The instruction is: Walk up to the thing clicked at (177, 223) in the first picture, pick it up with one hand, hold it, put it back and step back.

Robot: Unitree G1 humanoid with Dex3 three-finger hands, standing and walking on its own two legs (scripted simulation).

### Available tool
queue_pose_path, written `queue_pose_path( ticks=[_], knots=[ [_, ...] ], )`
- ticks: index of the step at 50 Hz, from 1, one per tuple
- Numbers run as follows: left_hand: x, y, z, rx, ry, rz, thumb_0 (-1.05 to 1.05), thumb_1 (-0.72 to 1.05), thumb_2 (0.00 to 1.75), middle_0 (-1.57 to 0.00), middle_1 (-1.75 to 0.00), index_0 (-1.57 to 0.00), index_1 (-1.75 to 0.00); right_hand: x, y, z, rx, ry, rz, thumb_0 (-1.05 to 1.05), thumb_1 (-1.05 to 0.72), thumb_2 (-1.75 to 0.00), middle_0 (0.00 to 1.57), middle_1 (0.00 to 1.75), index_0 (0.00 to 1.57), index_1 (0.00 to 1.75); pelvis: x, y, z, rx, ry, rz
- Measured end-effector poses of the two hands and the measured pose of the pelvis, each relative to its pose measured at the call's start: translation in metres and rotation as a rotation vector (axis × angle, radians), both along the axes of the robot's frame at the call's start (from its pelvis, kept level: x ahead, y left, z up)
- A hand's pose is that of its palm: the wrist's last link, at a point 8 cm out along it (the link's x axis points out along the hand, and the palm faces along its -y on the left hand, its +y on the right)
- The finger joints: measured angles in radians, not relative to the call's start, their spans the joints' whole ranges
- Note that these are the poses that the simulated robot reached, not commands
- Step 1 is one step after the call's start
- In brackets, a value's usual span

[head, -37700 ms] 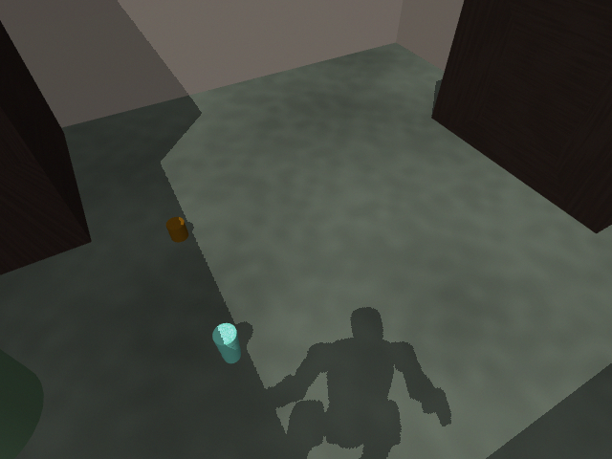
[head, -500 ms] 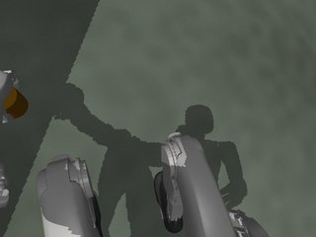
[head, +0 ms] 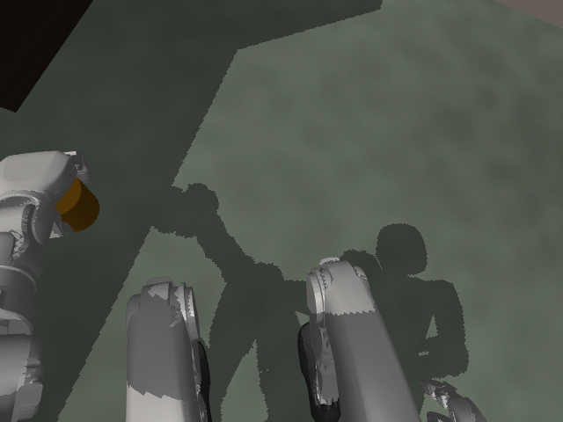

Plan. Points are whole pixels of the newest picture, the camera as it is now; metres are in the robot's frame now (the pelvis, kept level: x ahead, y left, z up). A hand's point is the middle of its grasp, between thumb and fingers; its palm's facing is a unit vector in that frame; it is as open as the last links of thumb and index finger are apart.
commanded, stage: lift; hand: left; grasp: from above
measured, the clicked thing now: (64, 201) +0.45 +0.30 -0.15
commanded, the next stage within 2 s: hold in 1.20 s
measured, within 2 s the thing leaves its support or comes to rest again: neither
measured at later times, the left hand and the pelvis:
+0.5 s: hand out of the picture +0.37 +0.27 +0.08, palm faces -0.43 -0.10 -0.90, open 9.9 cm; pelvis +0.01 +0.00 +0.17, yaw +3 degrees
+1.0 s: hand out of the picture +0.36 +0.25 +0.21, palm faces -0.45 -0.10 -0.89, open 9.9 cm; pelvis +0.05 +0.00 +0.30, yaw +4 degrees
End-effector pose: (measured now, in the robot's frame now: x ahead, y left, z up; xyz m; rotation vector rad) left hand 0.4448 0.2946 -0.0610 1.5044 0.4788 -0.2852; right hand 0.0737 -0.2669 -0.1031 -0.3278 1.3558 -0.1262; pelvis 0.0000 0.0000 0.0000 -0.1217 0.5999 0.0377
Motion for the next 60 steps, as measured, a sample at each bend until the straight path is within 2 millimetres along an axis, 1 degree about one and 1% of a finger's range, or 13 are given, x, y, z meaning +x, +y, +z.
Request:
queue_pose_path(
  ticks=[7, 11, 15, 24, 29, 33, 38, 45, 53, 60],
  knots=[
    [-0.019, -0.001, 0.048, -0.009, -0.03, 0.004, 0.0, -0.03, 0.7, -0.59, -0.8, -0.6, -0.79, 0.029, 0.001, 0.033, -0.004, -0.087, 0.008, 0.01, -0.92, -0.9, 0.21, 0.3, 0.2, 0.3, 0.0, 0.0, 0.035, 0.008, -0.022, 0.011],
    [-0.031, -0.003, 0.079, -0.014, -0.04, 0.017, 0.0, -0.03, 0.69, -0.59, -0.8, -0.59, -0.79, 0.042, 0.003, 0.057, -0.006, -0.132, 0.007, 0.01, -0.92, -0.9, 0.21, 0.3, 0.2, 0.3, 0.0, 0.001, 0.06, 0.016, -0.044, 0.018],
    [-0.044, -0.006, 0.112, -0.022, -0.042, 0.027, 0.0, -0.02, 0.69, -0.59, -0.8, -0.59, -0.79, 0.053, 0.007, 0.085, -0.002, -0.167, 0.001, 0.01, -0.92, -0.9, 0.21, 0.3, 0.2, 0.3, 0.001, 0.0, 0.088, 0.024, -0.071, 0.023],
    [-0.069, -0.02, 0.194, -0.035, -0.043, 0.033, 0.0, -0.02, 0.68, -0.59, -0.8, -0.59, -0.79, 0.065, 0.016, 0.155, 0.017, -0.224, -0.024, 0.01, -0.92, -0.9, 0.21, 0.3, 0.2, 0.3, 0.01, 0.001, 0.161, 0.048, -0.153, 0.034],
    [-0.077, -0.024, 0.236, -0.028, -0.038, 0.041, 0.0, -0.02, 0.68, -0.59, -0.8, -0.59, -0.79, 0.068, 0.019, 0.192, 0.023, -0.253, -0.043, 0.01, -0.92, -0.9, 0.21, 0.3, 0.2, 0.3, 0.018, 0.001, 0.199, 0.063, -0.208, 0.036],
    [-0.08, -0.026, 0.263, -0.024, -0.026, 0.048, 0.0, -0.02, 0.68, -0.59, -0.8, -0.6, -0.79, 0.069, 0.019, 0.219, 0.022, -0.27, -0.056, 0.01, -0.92, -0.9, 0.21, 0.3, 0.2, 0.3, 0.025, 0.001, 0.225, 0.072, -0.246, 0.037],
    [-0.082, -0.031, 0.289, -0.024, -0.017, 0.056, 0.0, -0.02, 0.69, -0.59, -0.8, -0.6, -0.79, 0.07, 0.016, 0.247, 0.017, -0.281, -0.066, 0.01, -0.92, -0.9, 0.21, 0.3, 0.2, 0.3, 0.034, 0.001, 0.254, 0.083, -0.286, 0.037],
    [-0.081, -0.039, 0.313, -0.023, -0.004, 0.056, 0.0, -0.03, 0.69, -0.59, -0.8, -0.6, -0.79, 0.073, 0.011, 0.278, 0.01, -0.279, -0.071, 0.01, -0.92, -0.9, 0.21, 0.3, 0.2, 0.3, 0.047, 0.0, 0.284, 0.096, -0.333, 0.037],
    [-0.072, -0.044, 0.342, -0.02, -0.025, 0.065, 0.0, -0.03, 0.69, -0.59, -0.8, -0.6, -0.79, 0.078, 0.009, 0.301, 0.019, -0.265, -0.077, 0.01, -0.91, -0.9, 0.21, 0.3, 0.2, 0.3, 0.059, -0.001, 0.31, 0.109, -0.376, 0.036],
    [-0.065, -0.044, 0.363, -0.021, -0.02, 0.072, 0.0, -0.03, 0.69, -0.59, -0.8, -0.6, -0.78, 0.089, 0.009, 0.317, 0.03, -0.272, -0.087, 0.01, -0.91, -0.9, 0.21, 0.3, 0.2, 0.3, 0.07, -0.001, 0.327, 0.118, -0.408, 0.034]
  ],
)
